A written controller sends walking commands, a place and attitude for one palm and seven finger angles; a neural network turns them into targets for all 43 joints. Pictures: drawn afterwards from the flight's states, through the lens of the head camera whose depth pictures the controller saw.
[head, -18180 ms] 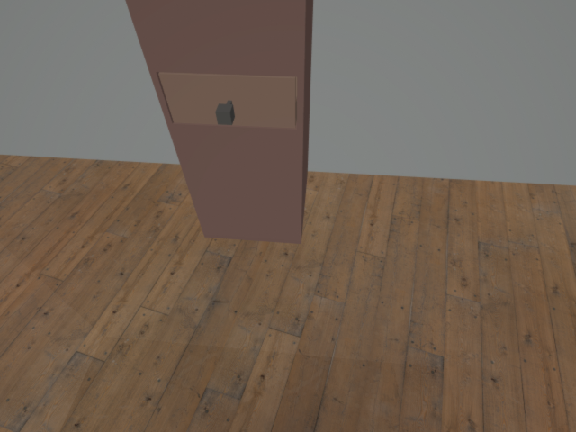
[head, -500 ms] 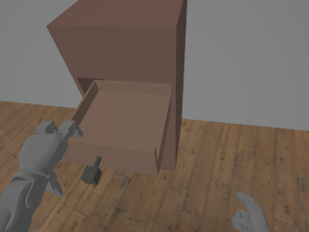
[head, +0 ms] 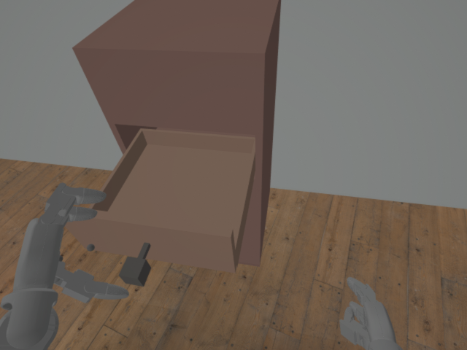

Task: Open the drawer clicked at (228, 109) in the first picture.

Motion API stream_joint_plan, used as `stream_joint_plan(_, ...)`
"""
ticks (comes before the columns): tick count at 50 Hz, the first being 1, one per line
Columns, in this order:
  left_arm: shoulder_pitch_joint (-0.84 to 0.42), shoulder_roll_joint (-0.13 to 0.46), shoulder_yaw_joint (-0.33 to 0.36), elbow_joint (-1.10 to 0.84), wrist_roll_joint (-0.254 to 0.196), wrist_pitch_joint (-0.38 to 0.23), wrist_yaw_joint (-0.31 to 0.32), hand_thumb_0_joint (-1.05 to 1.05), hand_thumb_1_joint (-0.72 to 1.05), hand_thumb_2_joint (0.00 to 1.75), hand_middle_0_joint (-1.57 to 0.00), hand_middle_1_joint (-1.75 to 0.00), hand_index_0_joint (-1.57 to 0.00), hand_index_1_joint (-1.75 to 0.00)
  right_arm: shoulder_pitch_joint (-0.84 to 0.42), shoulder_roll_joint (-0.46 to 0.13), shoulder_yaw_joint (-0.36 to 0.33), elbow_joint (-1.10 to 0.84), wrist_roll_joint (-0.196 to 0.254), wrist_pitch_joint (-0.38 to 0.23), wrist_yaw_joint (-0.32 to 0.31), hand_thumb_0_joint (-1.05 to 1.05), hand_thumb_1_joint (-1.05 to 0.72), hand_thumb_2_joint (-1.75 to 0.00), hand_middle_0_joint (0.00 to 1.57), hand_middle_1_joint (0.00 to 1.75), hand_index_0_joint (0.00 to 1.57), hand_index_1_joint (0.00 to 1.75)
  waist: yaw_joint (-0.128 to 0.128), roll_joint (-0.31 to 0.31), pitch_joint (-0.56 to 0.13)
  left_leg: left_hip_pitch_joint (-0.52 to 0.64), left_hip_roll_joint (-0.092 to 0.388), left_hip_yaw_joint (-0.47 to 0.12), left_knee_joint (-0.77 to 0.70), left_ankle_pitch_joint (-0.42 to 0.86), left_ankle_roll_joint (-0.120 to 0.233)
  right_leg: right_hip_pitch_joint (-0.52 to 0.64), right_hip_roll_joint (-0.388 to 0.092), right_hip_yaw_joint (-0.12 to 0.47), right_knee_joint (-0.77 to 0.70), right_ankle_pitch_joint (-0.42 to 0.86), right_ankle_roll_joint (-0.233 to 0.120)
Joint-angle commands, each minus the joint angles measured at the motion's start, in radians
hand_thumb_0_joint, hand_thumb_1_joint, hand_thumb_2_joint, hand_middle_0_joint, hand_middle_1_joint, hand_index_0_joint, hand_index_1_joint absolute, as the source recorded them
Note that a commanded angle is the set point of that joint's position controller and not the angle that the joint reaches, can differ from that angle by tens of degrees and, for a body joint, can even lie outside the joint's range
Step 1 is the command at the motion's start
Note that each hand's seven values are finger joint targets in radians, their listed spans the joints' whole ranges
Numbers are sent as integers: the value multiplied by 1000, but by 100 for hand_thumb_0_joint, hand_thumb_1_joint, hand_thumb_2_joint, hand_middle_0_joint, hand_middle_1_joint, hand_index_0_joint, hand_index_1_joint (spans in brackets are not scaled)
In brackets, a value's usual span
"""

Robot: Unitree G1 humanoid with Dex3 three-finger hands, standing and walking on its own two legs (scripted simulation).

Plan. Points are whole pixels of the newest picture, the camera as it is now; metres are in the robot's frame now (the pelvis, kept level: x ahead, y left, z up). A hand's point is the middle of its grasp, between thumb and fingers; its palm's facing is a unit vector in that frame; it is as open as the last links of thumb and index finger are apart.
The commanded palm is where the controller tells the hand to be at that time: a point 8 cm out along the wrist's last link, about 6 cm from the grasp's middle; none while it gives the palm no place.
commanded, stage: draw the hand back to the body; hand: left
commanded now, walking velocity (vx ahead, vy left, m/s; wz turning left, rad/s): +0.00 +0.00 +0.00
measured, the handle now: (139, 261) +0.28 +0.26 -0.08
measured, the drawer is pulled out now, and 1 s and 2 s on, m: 0.30 0.30 0.30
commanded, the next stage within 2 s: step back with the hand held close in 0.86 s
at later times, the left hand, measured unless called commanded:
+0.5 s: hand (77, 241) +0.20 +0.23 +0.16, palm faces +0.39 -0.82 -0.42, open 10.0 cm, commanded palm +0.14 +0.27 +0.18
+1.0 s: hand (65, 249) +0.18 +0.24 +0.17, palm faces +0.42 -0.81 -0.41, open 7.5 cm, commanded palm +0.13 +0.28 +0.18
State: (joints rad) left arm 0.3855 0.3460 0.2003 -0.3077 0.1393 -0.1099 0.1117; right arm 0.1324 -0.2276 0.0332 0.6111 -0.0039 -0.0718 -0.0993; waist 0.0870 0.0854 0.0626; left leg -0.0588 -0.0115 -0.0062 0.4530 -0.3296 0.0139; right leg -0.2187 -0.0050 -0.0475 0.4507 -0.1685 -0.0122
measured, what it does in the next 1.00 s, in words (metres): stands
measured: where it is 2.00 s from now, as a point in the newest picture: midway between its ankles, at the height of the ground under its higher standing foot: outside the picture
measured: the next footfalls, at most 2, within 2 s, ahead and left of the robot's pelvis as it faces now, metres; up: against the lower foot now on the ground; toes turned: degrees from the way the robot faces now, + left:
right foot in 1.86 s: -0.09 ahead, -0.11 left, +0.00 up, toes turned -1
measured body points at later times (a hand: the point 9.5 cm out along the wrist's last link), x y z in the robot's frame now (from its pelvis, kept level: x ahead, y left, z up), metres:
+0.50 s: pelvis +0.01 -0.01 +0.00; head +0.00 -0.03 +0.45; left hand +0.17 +0.27 +0.19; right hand +0.20 -0.23 -0.08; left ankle -0.05 +0.11 -0.74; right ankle +0.05 -0.11 -0.74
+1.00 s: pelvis +0.00 +0.00 +0.00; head -0.02 -0.02 +0.45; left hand +0.15 +0.28 +0.19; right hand +0.19 -0.21 -0.08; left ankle -0.05 +0.11 -0.74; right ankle +0.05 -0.11 -0.74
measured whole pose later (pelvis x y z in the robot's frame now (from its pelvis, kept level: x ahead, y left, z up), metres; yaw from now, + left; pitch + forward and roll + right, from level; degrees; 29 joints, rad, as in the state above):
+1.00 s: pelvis +0.00 +0.00 +0.00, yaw +0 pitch -5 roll -1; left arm 0.49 0.31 0.30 -0.43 -0.03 -0.19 0.09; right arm 0.20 -0.21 0.03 0.66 -0.02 -0.20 -0.08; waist 0.07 0.07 0.04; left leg -0.01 0.00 -0.01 0.40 -0.30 0.01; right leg -0.16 0.01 -0.05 0.37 -0.13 -0.02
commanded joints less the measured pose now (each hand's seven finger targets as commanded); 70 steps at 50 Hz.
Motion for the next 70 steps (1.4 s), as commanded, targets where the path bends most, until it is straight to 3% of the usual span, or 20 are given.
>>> stream_joint_plan(1,-137,186,180,-266,-139,-93,45,0,-22,42,-28,-102,-28,-102,-73,-92,-27,-127,-19,-145,-15,0,-90,-90,20,30,20,30,-16,13,-105,-95,23,14,-128,249,-12,206,-1,1,-90,64,-5)
stream_joint_plan(2,-122,146,154,-261,-146,-97,40,0,-18,43,-28,-100,-28,-100,-72,-82,-23,-125,-21,-159,-11,0,-90,-90,20,30,20,30,-19,14,-79,-107,22,17,-136,248,-14,208,-6,-4,-92,70,-5)
stream_joint_plan(6,-82,163,190,-271,-156,-109,27,0,-5,50,-27,-91,-27,-91,-65,-88,-33,-113,-25,-184,7,0,-90,-90,20,30,20,30,-12,6,-66,-115,21,19,-135,265,-17,222,-2,3,-108,93,-10)
stream_joint_plan(12,7,124,186,-280,-171,-124,5,0,17,58,-25,-77,-25,-77,-61,-86,-46,-112,-20,-197,22,0,-90,-90,20,30,20,30,-15,-21,-110,-107,24,33,-127,319,-14,247,-2,2,-97,156,-2)
stream_joint_plan(16,14,153,212,-332,-169,-132,2,0,31,64,-24,-68,-24,-68,-57,-93,-59,-112,-21,-197,25,0,-90,-90,20,30,20,30,-15,-11,-143,-87,21,31,-116,355,-12,244,1,11,-99,189,-2)
stream_joint_plan(19,56,131,209,-301,-175,-133,0,0,41,69,-24,-62,-24,-62,-61,-85,-62,-108,-17,-193,21,0,-90,-90,20,30,20,30,-17,-73,-134,-95,24,39,-118,336,-9,241,2,6,-97,177,4)
stream_joint_plan(21,16,168,230,-354,-169,-138,2,0,48,72,-23,-57,-23,-57,-62,-93,-65,-110,-17,-195,20,0,-90,-90,20,30,20,30,-16,-14,-147,-81,18,34,-117,325,-10,230,2,18,-108,165,0)
stream_joint_plan(22,56,133,212,-317,-171,-137,4,0,51,74,-23,-55,-23,-55,-61,-81,-58,-105,-17,-198,19,0,-90,-90,20,30,20,30,-17,-4,-114,-97,19,38,-125,320,-14,227,1,7,-104,153,1)
stream_joint_plan(25,38,150,221,-338,-172,-137,2,0,62,78,-22,-48,-22,-48,-63,-86,-63,-115,-16,-194,18,0,-90,-90,20,30,20,30,-16,-82,-117,-97,21,28,-128,286,-6,220,3,11,-110,123,3)
stream_joint_plan(27,60,130,214,-312,-175,-134,2,0,69,81,-22,-43,-22,-43,-69,-78,-58,-108,-14,-195,14,0,-90,-90,20,30,20,30,-16,-25,-87,-101,21,35,-133,260,-10,204,5,11,-122,92,2)
stream_joint_plan(33,16,136,208,-343,-170,-135,1,0,90,90,-20,-30,-20,-30,-64,-83,-55,-115,-14,-199,18,0,-90,-90,20,30,20,30,-21,-36,-73,-112,21,16,-148,228,-13,198,5,12,-124,54,-2)
stream_joint_plan(48,9,139,208,-342,-168,-131,4,0,90,90,-20,-30,-20,-30,-67,-83,-53,-115,-18,-202,18,0,-90,-90,20,30,20,30,-17,-31,-81,-116,18,11,-151,218,-13,213,5,16,-127,45,-3)
stream_joint_plan(49,-37,217,322,-383,-157,-170,11,0,90,90,-20,-30,-20,-30,-65,-118,-50,-161,-16,-158,8,0,-90,-90,20,30,20,30,-64,-81,37,-221,19,-23,-120,108,3,69,-25,106,-169,32,-3)
stream_joint_plan(50,22,165,279,-345,-143,-173,7,0,90,90,-20,-30,-20,-30,-63,-107,-55,-147,-31,-135,4,0,-90,-90,20,30,20,30,-68,-157,16,-222,13,-46,-91,68,9,48,-46,121,-187,-12,-8)
stream_joint_plan(52,61,147,261,-381,-129,-185,9,0,90,90,-20,-30,-20,-30,-57,-106,-61,-165,-39,-113,-1,0,-90,-90,20,30,20,30,-72,-103,-58,-217,5,-39,-47,45,12,33,-85,154,-181,-42,-23)
stream_joint_plan(55,189,122,251,-396,-132,-176,27,0,90,90,-20,-30,-20,-30,-12,-110,-77,-190,-33,-85,0,0,-90,-90,20,30,20,30,-82,-94,-218,-211,29,-53,2,210,7,117,-116,141,-85,137,-47)
stream_joint_plan(58,246,135,266,-432,-140,-169,40,0,90,90,-20,-30,-20,-30,-4,-107,-89,-213,-25,-73,-1,0,-90,-90,20,30,20,30,-92,-105,-274,-232,56,-77,39,396,-16,141,-126,110,22,336,-59)
stream_joint_plan(61,275,173,302,-479,-148,-163,55,0,90,90,-20,-30,-20,-30,-7,-103,-98,-223,-23,-62,-6,0,-90,-90,20,30,20,30,-95,-88,-279,-266,74,-97,69,476,-33,117,-128,98,86,389,-64)
stream_joint_plan(64,282,172,302,-538,-153,-167,60,0,90,90,-20,-30,-20,-30,2,-105,-99,-237,-28,-65,-7,0,-90,-90,20,30,20,30,-94,-21,-255,-307,110,-136,31,469,-42,64,-86,67,169,258,-50)
stream_joint_plan(70,209,152,283,-532,-137,-189,85,0,90,90,-20,-30,-20,-30,20,-96,-87,-198,-64,-124,-19,0,-90,-90,20,30,20,30,-92,116,-108,-460,238,-187,-82,384,68,28,-2,47,286,-181,2)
